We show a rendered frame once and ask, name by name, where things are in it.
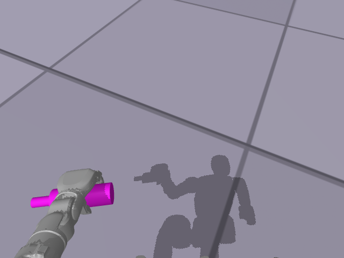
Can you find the left robot arm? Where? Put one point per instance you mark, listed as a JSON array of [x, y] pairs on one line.
[[53, 231]]

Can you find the bottle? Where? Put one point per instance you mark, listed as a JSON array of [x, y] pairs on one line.
[[101, 194]]

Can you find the left robot hand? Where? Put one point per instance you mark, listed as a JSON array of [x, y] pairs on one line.
[[82, 180]]

